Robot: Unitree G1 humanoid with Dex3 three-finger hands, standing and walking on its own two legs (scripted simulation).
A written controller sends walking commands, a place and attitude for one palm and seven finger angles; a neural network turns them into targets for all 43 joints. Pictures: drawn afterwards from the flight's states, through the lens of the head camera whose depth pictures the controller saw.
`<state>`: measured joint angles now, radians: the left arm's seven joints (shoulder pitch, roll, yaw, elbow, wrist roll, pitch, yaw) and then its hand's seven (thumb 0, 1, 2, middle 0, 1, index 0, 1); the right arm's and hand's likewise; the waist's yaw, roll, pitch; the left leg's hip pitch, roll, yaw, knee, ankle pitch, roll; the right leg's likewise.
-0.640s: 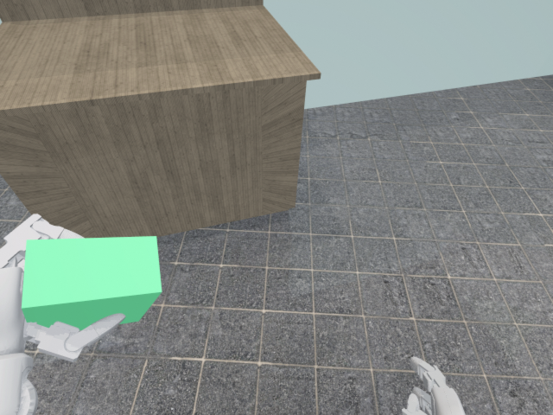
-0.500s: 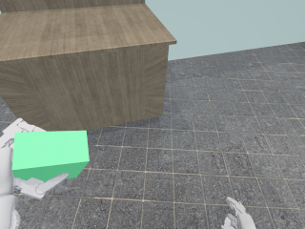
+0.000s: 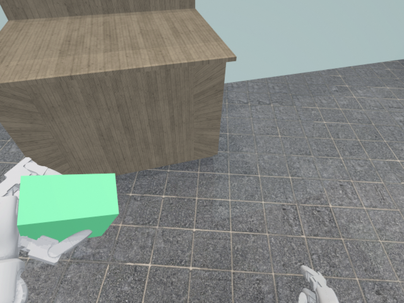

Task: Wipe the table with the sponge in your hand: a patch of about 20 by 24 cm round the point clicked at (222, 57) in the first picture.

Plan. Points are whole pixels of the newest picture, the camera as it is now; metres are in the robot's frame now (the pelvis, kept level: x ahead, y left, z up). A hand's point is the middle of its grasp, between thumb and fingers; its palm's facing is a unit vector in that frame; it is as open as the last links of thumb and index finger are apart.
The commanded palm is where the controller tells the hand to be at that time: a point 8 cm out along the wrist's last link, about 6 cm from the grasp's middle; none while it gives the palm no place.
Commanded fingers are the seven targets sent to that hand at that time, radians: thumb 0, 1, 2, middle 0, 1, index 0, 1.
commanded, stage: walk to a spot facing it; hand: left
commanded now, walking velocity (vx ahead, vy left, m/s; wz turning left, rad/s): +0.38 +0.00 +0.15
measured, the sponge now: (81, 210) +0.22 +0.21 +0.14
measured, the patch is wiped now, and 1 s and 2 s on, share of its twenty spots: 0.00 0.00 0.00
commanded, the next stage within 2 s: turn to face it in 1.20 s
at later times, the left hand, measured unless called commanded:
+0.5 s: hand (53, 166) +0.29 +0.27 +0.16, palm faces +0.49 -0.78 -0.39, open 10.4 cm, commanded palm +0.23 +0.30 +0.18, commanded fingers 0.00 0.10 1.30 -1.20 -1.60 -1.20 -1.60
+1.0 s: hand (122, 115) +0.43 +0.19 +0.17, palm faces +0.44 -0.74 -0.51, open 10.4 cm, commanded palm +0.35 +0.24 +0.18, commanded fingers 0.00 0.10 1.30 -1.20 -1.60 -1.20 -1.60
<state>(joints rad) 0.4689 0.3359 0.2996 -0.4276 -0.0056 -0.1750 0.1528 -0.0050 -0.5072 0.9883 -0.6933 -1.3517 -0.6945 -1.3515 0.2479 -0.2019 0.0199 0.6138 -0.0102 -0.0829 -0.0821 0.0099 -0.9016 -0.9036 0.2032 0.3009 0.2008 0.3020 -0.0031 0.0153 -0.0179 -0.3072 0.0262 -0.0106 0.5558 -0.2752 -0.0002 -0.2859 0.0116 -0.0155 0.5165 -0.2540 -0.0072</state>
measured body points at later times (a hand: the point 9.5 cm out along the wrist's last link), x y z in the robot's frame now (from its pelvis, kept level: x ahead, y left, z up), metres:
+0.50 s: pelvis +0.09 +0.01 -0.01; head +0.10 +0.02 +0.44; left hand +0.26 +0.31 +0.18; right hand +0.27 -0.20 -0.09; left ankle +0.09 +0.12 -0.73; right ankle +0.06 -0.11 -0.66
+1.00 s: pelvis +0.24 -0.06 +0.00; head +0.29 -0.07 +0.45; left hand +0.40 +0.23 +0.20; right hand +0.43 -0.30 -0.11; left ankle +0.25 +0.07 -0.65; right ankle +0.27 -0.13 -0.74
